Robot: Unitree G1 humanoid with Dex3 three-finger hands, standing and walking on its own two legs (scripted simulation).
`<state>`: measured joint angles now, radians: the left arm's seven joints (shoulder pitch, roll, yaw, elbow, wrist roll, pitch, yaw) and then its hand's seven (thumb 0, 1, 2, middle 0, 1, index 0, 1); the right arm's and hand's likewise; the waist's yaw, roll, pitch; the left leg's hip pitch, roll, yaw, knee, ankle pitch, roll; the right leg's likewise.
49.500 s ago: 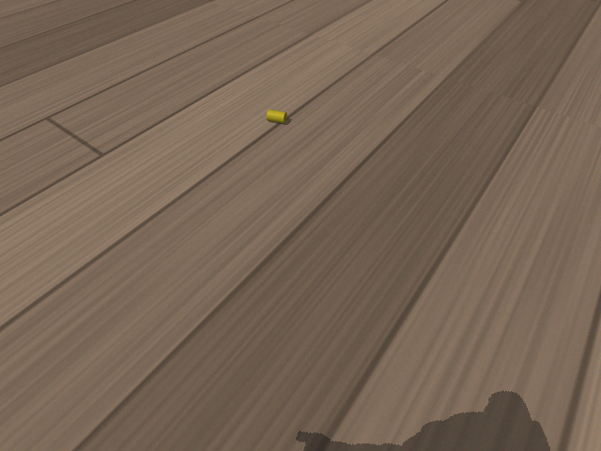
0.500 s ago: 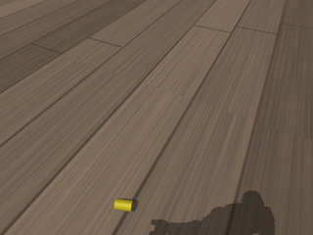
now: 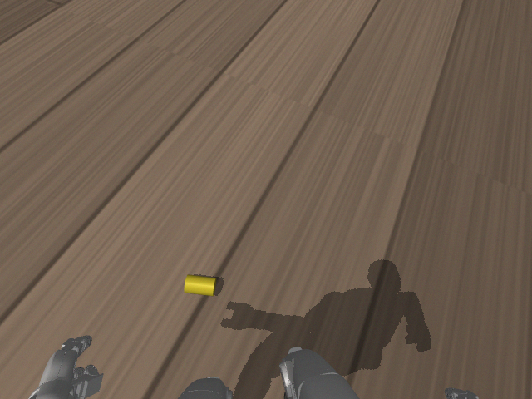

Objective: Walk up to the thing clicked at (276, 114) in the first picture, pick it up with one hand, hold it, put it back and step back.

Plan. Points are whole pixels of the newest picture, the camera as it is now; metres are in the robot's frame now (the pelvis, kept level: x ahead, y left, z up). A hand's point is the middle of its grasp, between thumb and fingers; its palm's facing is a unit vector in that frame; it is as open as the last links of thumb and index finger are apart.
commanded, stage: step back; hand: left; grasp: from above
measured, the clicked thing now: (200, 285) +0.47 +0.18 -0.73
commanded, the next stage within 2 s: none
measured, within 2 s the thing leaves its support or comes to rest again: neither
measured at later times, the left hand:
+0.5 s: hand out of the picture +0.04 +0.25 -0.13, palm faces -0.04 -0.92 -0.40, open 7.4 cm
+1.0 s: hand out of the picture -0.15 +0.26 -0.16, palm faces -0.09 -0.91 -0.40, open 7.4 cm
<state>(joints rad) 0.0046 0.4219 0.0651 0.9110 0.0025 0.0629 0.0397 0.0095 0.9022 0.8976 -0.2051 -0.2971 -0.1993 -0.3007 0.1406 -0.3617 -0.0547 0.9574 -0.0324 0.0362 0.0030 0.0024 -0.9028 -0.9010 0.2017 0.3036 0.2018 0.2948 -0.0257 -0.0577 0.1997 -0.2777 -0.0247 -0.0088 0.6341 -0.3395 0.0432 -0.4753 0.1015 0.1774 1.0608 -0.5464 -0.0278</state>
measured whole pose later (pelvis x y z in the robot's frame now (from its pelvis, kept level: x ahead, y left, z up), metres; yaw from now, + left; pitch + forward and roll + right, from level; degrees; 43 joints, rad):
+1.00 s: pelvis -0.25 -0.01 -0.01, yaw -6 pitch -3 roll -1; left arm 0.20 0.40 0.10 0.85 0.02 0.05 -0.01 0.01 0.90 0.90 -0.21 -0.30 -0.20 -0.30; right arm 0.10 -0.40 -0.04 0.79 -0.03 0.03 0.00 0.00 -0.90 -0.90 0.21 0.30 0.21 0.30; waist 0.02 0.01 0.18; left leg -0.43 0.08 0.00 0.67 -0.19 -0.02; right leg -0.21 0.03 0.06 0.65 -0.40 0.00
